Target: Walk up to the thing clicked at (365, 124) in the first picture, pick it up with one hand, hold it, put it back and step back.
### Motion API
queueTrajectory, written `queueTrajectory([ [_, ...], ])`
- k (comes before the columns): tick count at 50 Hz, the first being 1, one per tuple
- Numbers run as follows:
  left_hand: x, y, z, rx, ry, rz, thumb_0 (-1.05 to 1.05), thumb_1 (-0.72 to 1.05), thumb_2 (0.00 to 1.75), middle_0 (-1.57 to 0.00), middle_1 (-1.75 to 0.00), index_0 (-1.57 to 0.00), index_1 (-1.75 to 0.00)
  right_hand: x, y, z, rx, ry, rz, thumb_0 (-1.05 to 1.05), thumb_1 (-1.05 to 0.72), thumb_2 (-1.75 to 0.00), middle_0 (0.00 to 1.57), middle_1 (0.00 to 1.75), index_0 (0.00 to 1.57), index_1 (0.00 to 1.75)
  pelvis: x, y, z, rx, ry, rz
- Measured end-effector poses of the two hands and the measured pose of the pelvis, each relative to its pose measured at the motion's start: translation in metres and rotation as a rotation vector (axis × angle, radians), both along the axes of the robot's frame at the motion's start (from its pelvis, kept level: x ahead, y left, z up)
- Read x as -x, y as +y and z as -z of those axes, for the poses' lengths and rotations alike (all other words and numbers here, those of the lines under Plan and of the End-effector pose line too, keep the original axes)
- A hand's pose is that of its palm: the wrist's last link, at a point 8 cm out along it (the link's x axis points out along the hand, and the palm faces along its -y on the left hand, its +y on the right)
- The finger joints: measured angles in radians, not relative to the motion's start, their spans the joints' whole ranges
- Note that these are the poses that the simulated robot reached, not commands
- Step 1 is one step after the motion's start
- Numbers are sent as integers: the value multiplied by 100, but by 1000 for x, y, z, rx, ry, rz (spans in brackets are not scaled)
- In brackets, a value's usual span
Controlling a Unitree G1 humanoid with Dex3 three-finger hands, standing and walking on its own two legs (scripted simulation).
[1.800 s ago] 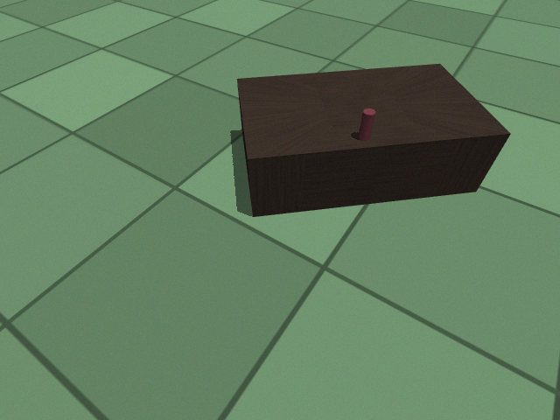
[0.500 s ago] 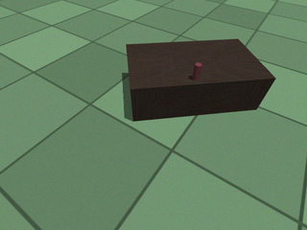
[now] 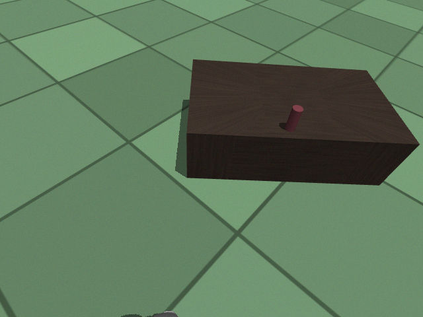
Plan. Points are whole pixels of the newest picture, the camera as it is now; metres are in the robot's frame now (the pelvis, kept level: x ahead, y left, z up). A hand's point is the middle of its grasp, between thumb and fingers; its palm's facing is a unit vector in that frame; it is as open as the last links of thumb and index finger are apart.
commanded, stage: walk up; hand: right
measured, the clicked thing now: (293, 118) +1.05 -0.34 -0.33
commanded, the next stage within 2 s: none
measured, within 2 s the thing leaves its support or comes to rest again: neither
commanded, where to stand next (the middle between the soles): +0.66 -0.16 m, yaw +5 degrees
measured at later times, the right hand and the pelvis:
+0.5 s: hand (387, 282) +0.27 -0.39 -0.15, palm faces -0.05 +0.92 -0.39, open 7.4 cm; pelvis +0.21 -0.10 +0.00, yaw +1 degrees
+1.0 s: hand (377, 195) +0.48 -0.42 -0.10, palm faces -0.05 +0.90 -0.43, open 7.4 cm; pelvis +0.40 -0.14 +0.01, yaw +2 degrees
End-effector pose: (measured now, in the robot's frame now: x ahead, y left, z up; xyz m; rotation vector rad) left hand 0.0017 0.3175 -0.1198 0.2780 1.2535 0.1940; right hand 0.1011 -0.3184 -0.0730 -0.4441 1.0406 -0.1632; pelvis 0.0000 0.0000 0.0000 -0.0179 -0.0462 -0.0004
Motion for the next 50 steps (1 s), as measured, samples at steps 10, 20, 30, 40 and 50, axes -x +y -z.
queueTrajectory([
  [10, -127, -17, -16, -5, -74, 67, 0, 91, 90, -21, -30, -20, -30, -54, -15, -13, -7, -42, 47, 1, -90, -90, 21, 30, 20, 30, -82, -18, -12, -33, -5, 2],
  [20, -253, -58, -41, -112, -172, 96, 0, 91, 90, -20, -30, -20, -30, -102, -96, 30, -20, 84, 97, 1, -90, -90, 21, 30, 20, 31, -176, -81, 6, -27, 4, -14],
  [30, -289, -113, -53, -93, -128, 34, 0, 90, 90, -21, -30, -20, -30, -220, -116, 23, -69, 66, 33, 1, -91, -90, 20, 30, 20, 30, -251, -115, -14, -26, 10, -24],
  [40, -330, -123, -7, -21, -40, -20, 0, 90, 90, -21, -30, -20, -30, -333, -109, 13, -25, 7, -42, 1, -90, -90, 21, 30, 20, 30, -334, -120, 3, -25, -1, -47],
  [50, -428, -145, -16, 2, -75, 38, 0, 91, 90, -21, -30, -20, -30, -370, -139, -12, 1, -23, 14, 1, -90, -90, 21, 30, 20, 30, -395, -142, -12, -34, -9, -37],
])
